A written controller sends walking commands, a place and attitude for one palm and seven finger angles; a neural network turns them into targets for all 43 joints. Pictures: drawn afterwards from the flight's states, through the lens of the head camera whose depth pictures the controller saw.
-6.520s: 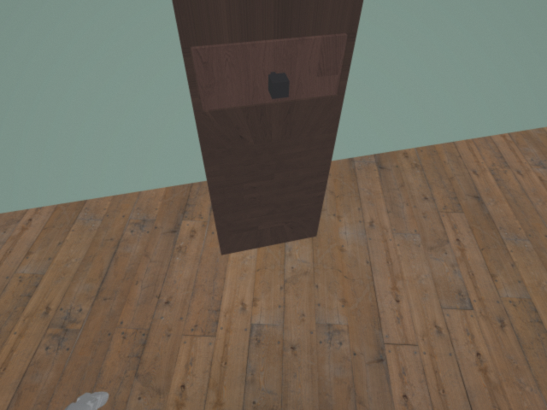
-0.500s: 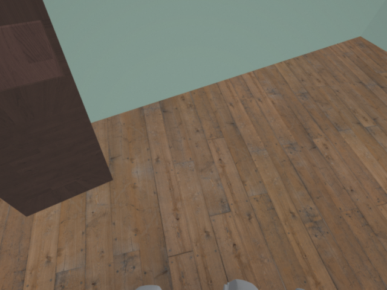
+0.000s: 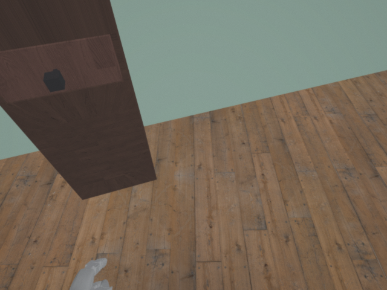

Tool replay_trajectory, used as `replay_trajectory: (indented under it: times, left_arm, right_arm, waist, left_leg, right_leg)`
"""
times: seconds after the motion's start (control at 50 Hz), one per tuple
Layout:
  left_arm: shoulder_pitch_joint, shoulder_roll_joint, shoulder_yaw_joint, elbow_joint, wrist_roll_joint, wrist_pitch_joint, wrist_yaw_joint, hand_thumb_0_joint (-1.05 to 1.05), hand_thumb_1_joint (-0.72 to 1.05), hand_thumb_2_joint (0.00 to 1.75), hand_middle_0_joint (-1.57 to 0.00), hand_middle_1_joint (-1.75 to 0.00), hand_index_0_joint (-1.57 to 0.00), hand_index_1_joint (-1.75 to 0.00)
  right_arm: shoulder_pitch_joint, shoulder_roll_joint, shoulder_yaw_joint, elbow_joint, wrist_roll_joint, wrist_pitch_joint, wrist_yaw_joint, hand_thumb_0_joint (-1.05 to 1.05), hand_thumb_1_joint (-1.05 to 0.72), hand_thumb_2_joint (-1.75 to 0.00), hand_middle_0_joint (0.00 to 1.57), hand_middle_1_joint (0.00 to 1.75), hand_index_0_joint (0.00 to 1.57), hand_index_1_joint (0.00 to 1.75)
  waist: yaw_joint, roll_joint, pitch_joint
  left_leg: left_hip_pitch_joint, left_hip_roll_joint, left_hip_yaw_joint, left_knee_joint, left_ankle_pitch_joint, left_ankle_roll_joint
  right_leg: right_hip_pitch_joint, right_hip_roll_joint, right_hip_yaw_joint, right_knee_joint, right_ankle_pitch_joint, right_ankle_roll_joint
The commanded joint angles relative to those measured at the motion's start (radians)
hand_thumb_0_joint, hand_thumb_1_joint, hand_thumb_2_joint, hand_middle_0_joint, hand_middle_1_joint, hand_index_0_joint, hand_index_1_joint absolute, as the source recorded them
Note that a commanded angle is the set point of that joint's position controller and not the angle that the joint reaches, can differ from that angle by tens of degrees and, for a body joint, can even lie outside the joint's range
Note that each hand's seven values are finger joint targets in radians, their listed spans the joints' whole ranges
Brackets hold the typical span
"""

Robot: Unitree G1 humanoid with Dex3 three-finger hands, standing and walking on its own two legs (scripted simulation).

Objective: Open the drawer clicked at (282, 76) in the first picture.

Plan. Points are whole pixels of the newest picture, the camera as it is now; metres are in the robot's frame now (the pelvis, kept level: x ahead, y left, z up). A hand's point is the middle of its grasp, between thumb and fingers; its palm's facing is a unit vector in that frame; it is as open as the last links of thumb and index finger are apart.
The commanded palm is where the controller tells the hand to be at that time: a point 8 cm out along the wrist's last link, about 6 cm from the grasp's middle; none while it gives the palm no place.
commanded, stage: turn to face it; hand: left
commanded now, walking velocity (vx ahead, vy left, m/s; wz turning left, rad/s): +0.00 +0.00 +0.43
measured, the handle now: (55, 77) +0.71 +0.45 +0.04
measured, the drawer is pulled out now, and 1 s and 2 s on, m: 0.00 0.00 0.00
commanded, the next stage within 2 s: take the last steps up to it in 0.28 s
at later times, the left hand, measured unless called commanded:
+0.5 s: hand out of the picture -0.09 +0.20 -0.18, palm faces +0.31 -0.92 -0.24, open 7.4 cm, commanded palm none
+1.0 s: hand out of the picture +0.09 +0.21 -0.16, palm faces +0.29 -0.94 -0.20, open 7.4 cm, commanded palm none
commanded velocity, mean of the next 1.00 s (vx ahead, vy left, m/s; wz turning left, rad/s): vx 0.19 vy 0.00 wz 0.14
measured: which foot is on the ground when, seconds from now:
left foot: down 0.00-0.02, up 0.04-0.46, down 0.48-0.94, up 0.96-1.00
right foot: up 0.00-0.00, down 0.02-0.48, up 0.50-0.90, down 0.92-1.00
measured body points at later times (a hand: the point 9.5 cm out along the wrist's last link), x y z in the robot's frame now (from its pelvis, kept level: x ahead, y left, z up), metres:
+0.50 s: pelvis -0.02 +0.01 -0.01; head -0.01 +0.03 +0.44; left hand -0.11 +0.25 -0.16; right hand +0.15 -0.20 -0.14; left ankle -0.06 +0.12 -0.74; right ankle -0.01 -0.12 -0.73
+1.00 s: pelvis +0.07 +0.02 -0.01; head +0.09 +0.01 +0.44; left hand +0.08 +0.26 -0.15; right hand +0.06 -0.22 -0.17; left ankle -0.05 +0.11 -0.69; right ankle +0.13 -0.07 -0.73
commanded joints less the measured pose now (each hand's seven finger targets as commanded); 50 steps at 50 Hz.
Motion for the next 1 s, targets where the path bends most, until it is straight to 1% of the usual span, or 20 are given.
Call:
replay_trajectory:
  times: [0.0,0.02,0.04,0.1,0.28,0.36,0.42,0.46,0.48,0.5,0.54,0.6,0.76,0.82,0.86,0.88,0.9,0.92,0.94,0.98]
  left_arm:
    - [0.135,0.263,0.063,-0.056,0.024,-0.041,0.021,0.00,0.90,0.90,-0.20,-0.30,-0.20,-0.30]
    - [0.090,0.250,0.057,-0.074,0.013,-0.037,0.021,0.00,0.90,0.90,-0.20,-0.30,-0.20,-0.30]
    - [0.037,0.216,0.053,-0.079,0.011,-0.038,0.020,0.00,0.90,0.90,-0.20,-0.30,-0.20,-0.30]
    - [0.002,0.144,0.028,-0.067,0.012,-0.053,0.012,0.00,0.90,0.90,-0.20,-0.30,-0.20,-0.30]
    - [0.235,0.186,0.035,0.042,0.028,-0.057,0.008,0.00,0.90,0.90,-0.20,-0.30,-0.20,-0.30]
    - [0.247,0.204,0.042,0.076,0.031,-0.051,0.011,0.00,0.90,0.90,-0.20,-0.30,-0.20,-0.30]
    - [0.216,0.181,0.034,0.099,0.014,-0.047,0.004,0.00,0.90,0.90,-0.20,-0.30,-0.20,-0.30]
    - [0.220,0.071,0.006,0.059,0.015,-0.043,-0.012,0.00,0.90,0.90,-0.20,-0.30,-0.20,-0.30]
    - [0.137,0.085,0.003,0.047,0.026,-0.037,-0.008,0.00,0.90,0.90,-0.20,-0.30,-0.20,-0.30]
    - [0.084,0.091,0.008,0.051,0.026,-0.035,-0.013,0.00,0.90,0.90,-0.20,-0.30,-0.20,-0.30]
    - [0.127,0.080,0.006,0.097,0.026,-0.043,-0.034,0.00,0.90,0.90,-0.20,-0.30,-0.20,-0.30]
    - [0.199,0.058,-0.004,0.141,0.026,-0.047,-0.042,0.00,0.90,0.90,-0.20,-0.30,-0.20,-0.30]
    - [0.071,0.033,-0.001,0.106,0.023,-0.053,-0.048,0.00,0.90,0.90,-0.20,-0.30,-0.20,-0.30]
    - [0.075,0.018,0.003,0.106,0.021,-0.064,-0.049,0.00,0.90,0.90,-0.20,-0.30,-0.20,-0.30]
    - [0.145,0.029,0.011,0.136,0.022,-0.075,-0.047,0.00,0.90,0.90,-0.20,-0.30,-0.20,-0.30]
    - [0.238,0.055,0.020,0.169,0.024,-0.085,-0.043,0.00,0.90,0.90,-0.20,-0.30,-0.20,-0.30]
    - [0.368,0.130,0.035,0.209,0.031,-0.100,-0.034,0.00,0.90,0.90,-0.20,-0.30,-0.20,-0.30]
    - [0.480,0.208,0.049,0.234,0.022,-0.101,-0.026,0.00,0.90,0.90,-0.20,-0.30,-0.20,-0.30]
    - [0.467,0.202,0.047,0.238,0.009,-0.104,-0.021,0.00,0.90,0.90,-0.20,-0.30,-0.20,-0.30]
    - [0.314,0.114,0.031,0.201,0.013,-0.099,-0.008,0.00,0.90,0.90,-0.20,-0.30,-0.20,-0.30]
  right_arm:
    - [-0.024,-0.079,-0.029,-0.125,0.010,-0.029,-0.007,0.00,-0.90,-0.90,0.20,0.30,0.20,0.30]
    - [-0.029,-0.142,-0.045,-0.117,-0.009,-0.021,-0.008,0.00,-0.90,-0.90,0.20,0.30,0.20,0.30]
    - [-0.039,-0.135,-0.047,-0.101,-0.010,-0.010,-0.003,0.00,-0.90,-0.90,0.20,0.30,0.20,0.30]
    - [-0.002,-0.105,-0.032,-0.062,-0.008,-0.002,0.012,0.00,-0.90,-0.90,0.20,0.30,0.20,0.30]
    - [-0.161,-0.076,0.001,-0.063,0.004,-0.007,0.005,0.00,-0.90,-0.90,0.20,0.30,0.20,0.30]
    - [-0.165,-0.062,0.019,-0.051,0.016,-0.023,-0.003,0.00,-0.90,-0.90,0.20,0.30,0.20,0.30]
    - [-0.061,-0.087,0.025,-0.007,0.006,-0.049,-0.007,0.00,-0.90,-0.90,0.20,0.30,0.20,0.30]
    - [0.040,-0.255,-0.009,0.007,-0.005,-0.059,-0.009,0.00,-0.90,-0.90,0.20,0.30,0.20,0.30]
    - [0.081,-0.250,-0.012,0.027,-0.009,-0.059,-0.019,0.00,-0.90,-0.90,0.20,0.30,0.20,0.30]
    - [0.065,-0.216,-0.003,0.033,-0.009,-0.061,-0.028,0.00,-0.90,-0.90,0.20,0.30,0.20,0.30]
    - [-0.018,-0.143,0.020,0.020,-0.005,-0.074,-0.033,0.00,-0.90,-0.90,0.20,0.30,0.20,0.30]
    - [-0.007,-0.116,0.026,0.032,0.003,-0.096,-0.034,0.00,-0.90,-0.90,0.20,0.30,0.20,0.30]
    - [0.099,-0.108,0.013,0.091,-0.005,-0.110,-0.038,0.00,-0.90,-0.90,0.20,0.30,0.20,0.30]
    - [0.105,-0.111,0.013,0.112,-0.009,-0.109,-0.039,0.00,-0.90,-0.90,0.20,0.30,0.20,0.30]
    - [0.114,-0.096,0.017,0.128,-0.007,-0.108,-0.041,0.00,-0.90,-0.90,0.20,0.30,0.20,0.30]
    - [0.115,-0.077,0.024,0.133,-0.003,-0.113,-0.040,0.00,-0.90,-0.90,0.20,0.30,0.20,0.30]
    - [0.125,-0.027,0.033,0.123,0.007,-0.122,-0.032,0.00,-0.90,-0.90,0.20,0.30,0.20,0.30]
    - [0.090,-0.009,0.038,0.078,0.007,-0.124,-0.026,0.00,-0.90,-0.90,0.20,0.30,0.20,0.30]
    - [0.049,-0.060,0.024,0.076,0.002,-0.115,-0.023,0.00,-0.90,-0.90,0.20,0.30,0.20,0.30]
    - [-0.002,-0.035,0.016,0.078,-0.002,-0.109,-0.012,0.00,-0.90,-0.90,0.20,0.30,0.20,0.30]
  waist:
    - [0.079,-0.319,-0.095]
    - [0.068,-0.271,-0.073]
    - [0.042,-0.241,-0.026]
    - [0.002,-0.164,0.028]
    - [0.100,-0.240,-0.041]
    - [0.102,-0.278,-0.087]
    - [0.043,-0.208,-0.107]
    - [0.003,0.241,-0.118]
    - [-0.043,0.222,-0.070]
    - [-0.034,0.202,0.012]
    - [0.024,0.134,0.093]
    - [0.051,0.109,0.057]
    - [0.021,0.086,0.100]
    - [0.034,0.085,0.086]
    - [0.070,0.022,0.048]
    - [0.114,-0.031,0.010]
    - [0.161,-0.190,-0.079]
    - [0.191,-0.350,-0.118]
    - [0.193,-0.312,-0.097]
    - [0.134,-0.136,0.034]
  left_leg:
    - [-0.325,0.003,0.070,0.322,-0.357,-0.068]
    - [-0.269,0.056,0.056,0.500,-0.382,-0.060]
    - [-0.238,0.078,0.063,0.600,-0.337,-0.059]
    - [-0.238,0.116,0.124,0.707,-0.197,-0.081]
    - [-0.167,0.133,0.207,0.431,-0.289,-0.103]
    - [-0.033,0.114,0.252,0.196,-0.296,-0.080]
    - [0.245,0.131,0.264,-0.124,-0.061,-0.050]
    - [0.465,0.499,-0.158,-0.212,0.009,0.107]
    - [0.384,0.527,-0.211,-0.263,-0.118,0.171]
    - [0.299,0.497,-0.208,-0.292,-0.215,0.182]
    - [0.192,0.415,-0.094,-0.321,-0.252,0.154]
    - [0.186,0.357,0.009,-0.322,-0.127,0.137]
    - [0.204,0.390,-0.005,-0.328,-0.107,0.166]
    - [0.179,0.385,0.012,-0.268,-0.040,0.153]
    - [0.117,0.346,0.045,-0.156,-0.013,0.114]
    - [0.042,0.294,0.093,-0.017,-0.007,0.082]
    - [-0.116,0.200,0.210,0.240,-0.108,0.031]
    - [-0.289,0.116,0.261,0.491,-0.417,0.007]
    - [-0.309,0.165,0.179,0.633,-0.406,0.014]
    - [-0.347,0.239,0.171,0.696,-0.239,0.005]
  right_leg:
    - [0.308,-0.443,0.422,-0.404,0.013,-0.183]
    - [0.134,-0.472,0.385,-0.414,-0.013,-0.225]
    - [0.045,-0.409,0.342,-0.415,-0.006,-0.223]
    - [0.044,-0.281,0.086,-0.330,0.251,-0.172]
    - [0.230,-0.307,0.017,-0.236,0.626,-0.194]
    - [0.258,-0.314,0.000,-0.167,0.759,-0.192]
    - [0.101,-0.263,-0.067,-0.102,0.388,-0.097]
    - [-0.294,-0.087,-0.181,0.251,-0.255,-0.012]
    - [-0.336,-0.091,-0.117,0.374,-0.285,-0.017]
    - [-0.370,-0.100,-0.075,0.444,-0.223,-0.023]
    - [-0.331,-0.121,-0.061,0.468,-0.078,-0.030]
    - [-0.266,-0.111,-0.087,0.421,0.006,-0.015]
    - [-0.236,-0.112,-0.095,0.158,0.039,-0.010]
    - [-0.125,-0.081,-0.121,0.045,0.047,-0.021]
    - [0.061,-0.046,-0.144,-0.086,0.122,-0.034]
    - [0.226,-0.067,-0.103,-0.163,0.130,-0.051]
    - [0.435,-0.259,0.124,-0.241,0.041,-0.120]
    - [0.521,-0.447,0.423,-0.362,0.058,-0.219]
    - [0.410,-0.459,0.472,-0.424,-0.081,-0.245]
    - [0.240,-0.411,0.332,-0.453,-0.186,-0.237]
